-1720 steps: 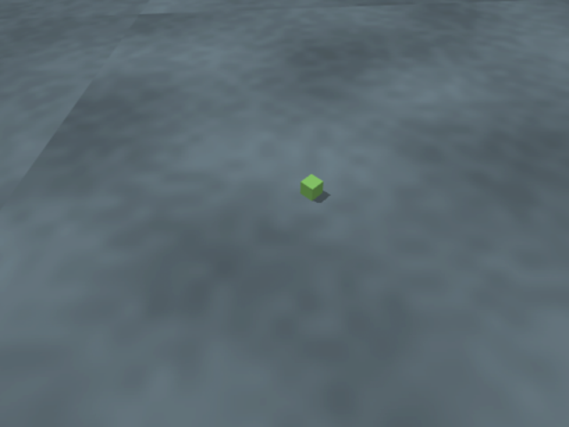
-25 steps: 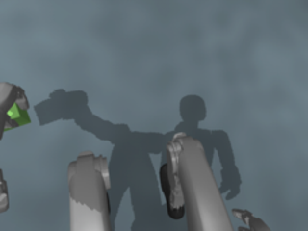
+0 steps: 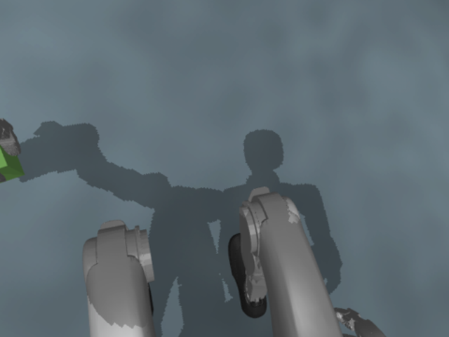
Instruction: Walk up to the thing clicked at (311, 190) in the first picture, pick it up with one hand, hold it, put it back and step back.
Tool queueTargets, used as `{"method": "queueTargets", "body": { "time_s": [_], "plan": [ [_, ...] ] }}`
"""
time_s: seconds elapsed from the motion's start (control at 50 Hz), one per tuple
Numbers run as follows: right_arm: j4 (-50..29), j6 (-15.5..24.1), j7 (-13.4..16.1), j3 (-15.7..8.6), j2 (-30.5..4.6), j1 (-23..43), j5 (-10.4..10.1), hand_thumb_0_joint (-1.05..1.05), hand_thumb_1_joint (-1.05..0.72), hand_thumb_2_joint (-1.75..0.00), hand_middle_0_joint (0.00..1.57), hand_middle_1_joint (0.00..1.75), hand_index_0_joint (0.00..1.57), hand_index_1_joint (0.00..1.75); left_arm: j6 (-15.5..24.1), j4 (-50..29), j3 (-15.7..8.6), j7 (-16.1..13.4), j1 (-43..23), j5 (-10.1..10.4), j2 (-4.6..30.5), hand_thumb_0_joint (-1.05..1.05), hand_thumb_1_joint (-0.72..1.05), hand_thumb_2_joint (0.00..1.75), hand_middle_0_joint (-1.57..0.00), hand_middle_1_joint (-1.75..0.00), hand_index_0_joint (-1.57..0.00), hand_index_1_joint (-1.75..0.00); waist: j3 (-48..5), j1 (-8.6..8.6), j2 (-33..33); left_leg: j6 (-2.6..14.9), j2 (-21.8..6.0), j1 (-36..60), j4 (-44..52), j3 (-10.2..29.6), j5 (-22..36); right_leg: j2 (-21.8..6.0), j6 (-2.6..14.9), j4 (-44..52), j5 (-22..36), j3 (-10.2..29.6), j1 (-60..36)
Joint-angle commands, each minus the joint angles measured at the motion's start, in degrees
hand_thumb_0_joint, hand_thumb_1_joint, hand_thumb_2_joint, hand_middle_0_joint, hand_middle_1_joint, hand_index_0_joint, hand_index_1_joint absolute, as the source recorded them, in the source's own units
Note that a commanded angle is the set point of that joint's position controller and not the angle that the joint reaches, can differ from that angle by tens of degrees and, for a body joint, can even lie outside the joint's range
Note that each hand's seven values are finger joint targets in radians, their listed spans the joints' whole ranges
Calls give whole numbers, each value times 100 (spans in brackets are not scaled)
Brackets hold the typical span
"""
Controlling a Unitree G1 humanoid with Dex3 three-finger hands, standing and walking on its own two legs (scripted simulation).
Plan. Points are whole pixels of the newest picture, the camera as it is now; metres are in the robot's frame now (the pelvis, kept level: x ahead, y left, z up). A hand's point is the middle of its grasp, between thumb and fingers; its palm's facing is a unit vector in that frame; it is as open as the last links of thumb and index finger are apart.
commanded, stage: lower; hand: left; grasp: from above
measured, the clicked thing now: out of the picture +0.46 +0.36 -0.24
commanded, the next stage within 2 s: rest in 0.26 s
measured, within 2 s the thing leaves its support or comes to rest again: rests again in 1.24 s
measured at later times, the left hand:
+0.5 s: hand (1, 164) +0.45 +0.33 -0.24, palm faces -0.47 -0.09 -0.88, open 6.7 cm
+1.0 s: hand (6, 164) +0.45 +0.33 -0.26, palm faces -0.46 -0.11 -0.88, open 6.6 cm
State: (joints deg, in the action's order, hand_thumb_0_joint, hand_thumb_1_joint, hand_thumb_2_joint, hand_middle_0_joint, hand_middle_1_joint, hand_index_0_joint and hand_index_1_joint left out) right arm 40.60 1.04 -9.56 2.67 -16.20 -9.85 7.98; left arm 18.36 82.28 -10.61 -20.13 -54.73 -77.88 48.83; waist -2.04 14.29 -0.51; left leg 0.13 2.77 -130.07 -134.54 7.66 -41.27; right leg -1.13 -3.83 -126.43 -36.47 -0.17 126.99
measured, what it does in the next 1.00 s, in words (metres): lowers itself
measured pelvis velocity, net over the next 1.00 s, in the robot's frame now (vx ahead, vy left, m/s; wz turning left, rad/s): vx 0.00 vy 0.00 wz -0.07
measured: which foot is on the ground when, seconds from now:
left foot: down 0.00-1.00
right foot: down 0.00-1.00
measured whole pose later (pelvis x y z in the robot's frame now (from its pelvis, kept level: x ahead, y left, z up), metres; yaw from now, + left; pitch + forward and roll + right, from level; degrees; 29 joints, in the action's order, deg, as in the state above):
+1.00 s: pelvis +0.00 +0.00 -0.05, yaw -4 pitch +31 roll -14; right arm 39.1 4.3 -11.2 9.3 -18.7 -6.0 12.6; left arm 21.7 94.5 -12.3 -29.5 -57.8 -81.8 58.9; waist 4.2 17.9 -4.5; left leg 0.2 2.8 -135.2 -146.2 11.6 -42.7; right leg 0.9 -3.9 -134.6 -36.1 -2.8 130.8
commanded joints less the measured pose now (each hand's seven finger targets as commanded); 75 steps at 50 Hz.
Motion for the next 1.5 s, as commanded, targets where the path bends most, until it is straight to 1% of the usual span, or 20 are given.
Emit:
{"method": "queueTargets", "body": {
  "time_s": [0.0, 0.08, 0.26, 0.36, 0.38, 0.54, 0.62, 0.74, 0.82, 0.88, 0.96, 0.98, 1.0, 1.04, 1.08, 1.14, 1.22, 1.42, 1.44, 1.48],
  "plan": [
    [42, 3, 65, -460, -1572, -1349, 27, 0, -91, -90, 20, 30, 20, 30, 94, -702, -122, -269, -1805, 72, 1783, 0, 104, 71, -122, -79, -130, -72, -3894, 79, 1951, 40, -62, 3382, 1472, -340, 1612, 72, 511, 838, 1189, -756, -1551],
    [22, 27, 29, -351, -1584, -1325, 101, 0, -91, -90, 20, 30, 20, 30, 215, -566, -238, -370, -1681, 29, 1939, 0, 105, 74, -124, -80, -131, -73, -3903, 27, 2010, 41, -39, 3327, 1309, -394, 1793, 89, 503, 719, 1325, -770, -1668],
    [31, 22, 15, -379, -1697, -1130, 206, 0, -91, -90, 20, 30, 20, 30, 395, -667, -536, -820, -1869, -196, 2328, 0, 105, 74, -124, -81, -131, -73, -3979, 72, 2509, -14, -71, 3443, 1231, -369, 1669, 131, 478, 407, 1231, -916, -1334],
    [65, 69, 2, -373, -1726, -1104, 226, 0, -90, -89, 20, 30, 20, 30, 305, -510, -386, -912, -2029, -271, 2259, 0, 105, 80, -122, -79, -129, -72, -3849, 215, 2647, -31, -105, 3465, 1148, -269, 1577, 144, 483, 266, 1151, -969, -1025],
    [61, 76, 1, -329, -1715, -1083, 219, 0, -90, -89, 20, 30, 20, 30, 268, -388, -351, -939, -1903, -279, 2226, 0, 104, 79, -122, -78, -128, -71, -3791, 168, 2649, -28, -98, 3429, 1145, -274, 1577, 149, 478, 256, 1157, -965, -1023],
    [48, 192, -49, -157, -1756, -1067, 294, 0, -90, -89, 20, 30, 20, 30, 160, 63, -260, -980, -1805, -254, 2288, 0, 101, 77, -117, -80, -125, -72, -3556, 296, 2299, 51, -61, 2925, 858, -310, 1527, 207, 462, 205, 1248, -999, -1285],
    [9, 246, -49, -153, -1904, -1031, 316, 0, -90, -89, 20, 30, 20, 30, 233, 44, -424, -1015, -1784, -168, 2508, 0, 102, 78, -119, -79, -126, -72, -3579, 293, 2333, -3, -83, 2987, 805, -237, 1758, 211, 481, 118, 1362, -1065, -1301],
    [-148, 275, -78, -58, -1982, -904, 401, 0, -90, -89, 20, 30, 20, 30, 350, 67, -525, -1068, -1734, -252, 2742, 0, 102, 74, -118, -78, -126, -70, -3498, 341, 2476, -23, -112, 2970, 665, -233, 1841, 250, 482, 35, 1396, -1138, -1389],
    [-61, 277, -98, 35, -1922, -929, 430, 0, -90, -90, 20, 30, 20, 30, 349, 365, -356, -1115, -1605, -254, 2565, 0, 101, 73, -118, -77, -125, -69, -3389, 377, 2360, 3, -114, 2837, 662, -224, 1657, 303, 474, 37, 1320, -1148, -1405],
    [-170, 323, -82, 74, -1996, -828, 470, 0, -90, -90, 20, 30, 20, 30, 330, 579, -330, -1137, -1640, -298, 2648, 0, 98, 72, -115, -77, -123, -69, -3171, 463, 2135, 45, -112, 2589, 521, -250, 1499, 318, 482, 73, 1272, -1165, -1412],
    [-124, 352, -79, 123, -2021, -780, 476, 0, -90, -90, 20, 30, 20, 30, 325, 739, -188, -1163, -1682, -313, 2622, 0, 98, 72, -115, -76, -123, -68, -2950, 483, 2240, 19, -133, 2600, 594, -164, 1343, 318, 479, 23, 1114, -1214, -1204],
    [-211, 354, -69, 117, -2056, -653, 482, 0, -90, -90, 20, 30, 20, 30, 330, 790, -252, -1184, -1618, -281, 2658, 0, 97, 71, -114, -76, -122, -68, -2989, 470, 2108, 11, -146, 2564, 648, -89, 1287, 332, 475, 9, 1064, -1244, -1205],
    [-117, 361, -80, 152, -2031, -753, 468, 0, -90, -90, 20, 30, 20, 30, 325, 696, -122, -1171, -1727, -362, 2634, 0, 95, 69, -113, -74, -121, -67, -2878, 503, 2211, 26, -129, 2520, 605, -166, 1266, 346, 473, 14, 1078, -1210, -1217],
    [-146, 383, -76, 159, -2045, -666, 486, 0, -90, -90, 20, 30, 20, 30, 300, 764, -164, -1199, -1684, -308, 2648, 0, 94, 67, -112, -75, -120, -67, -2964, 468, 2147, 25, -144, 2585, 600, -130, 1306, 343, 455, 10, 1119, -1222, -1269],
    [-213, 414, -83, 215, -2061, -638, 498, 0, -90, -90, 20, 30, 20, 30, 290, 837, -137, -1205, -1688, -311, 2691, 0, 91, 68, -110, -74, -118, -66, -2935, 538, 2126, 49, -139, 2489, 568, -141, 1295, 362, 454, 8, 1144, -1214, -1347],
    [-125, 418, -80, 264, -1997, -648, 514, 0, -89, -89, 20, 30, 20, 30, 284, 800, -70, -1247, -1765, -317, 2667, 0, 67, 65, -88, -75, -95, -67, -2921, 496, 2183, 34, -137, 2475, 620, -115, 1180, 368, 464, -4, 1070, -1216, -1292],
    [-261, 453, -74, 262, -2120, -529, 527, 0, -89, -90, 20, 30, 20, 30, 269, 868, -97, -1259, -1800, -311, 2734, 0, 43, 67, -75, -75, -81, -69, -2750, 553, 2171, 25, -147, 2396, 614, -57, 1074, 355, 468, -23, 964, -1259, -1141],
    [-343, 515, -125, 264, -2179, -540, 565, 0, -89, -90, 20, 30, 20, 30, 229, 759, -202, -1253, -1751, -343, 2811, 0, 21, 71, -58, -79, -63, -75, -2851, 547, 2388, -53, -169, 2609, 645, 47, 1351, 334, 473, -132, 1146, -1301, -1121],
    [-234, 511, -136, 303, -2057, -583, 556, 0, -89, -90, 20, 30, 20, 30, 233, 709, -89, -1252, -1818, -300, 2743, 0, 18, 71, -58, -79, -62, -74, -2866, 503, 2507, -24, -158, 2523, 668, -3, 1243, 366, 477, -115, 1123, -1267, -1203],
    [-333, 520, -132, 264, -2162, -521, 540, 0, -89, -90, 20, 30, 20, 30, 213, 880, -229, -1248, -1626, -341, 2886, 0, 14, 71, -54, -81, -58, -76, -2740, 518, 2326, -21, -169, 2461, 641, 18, 1149, 358, 489, -111, 1024, -1278, -1109]
  ]
}}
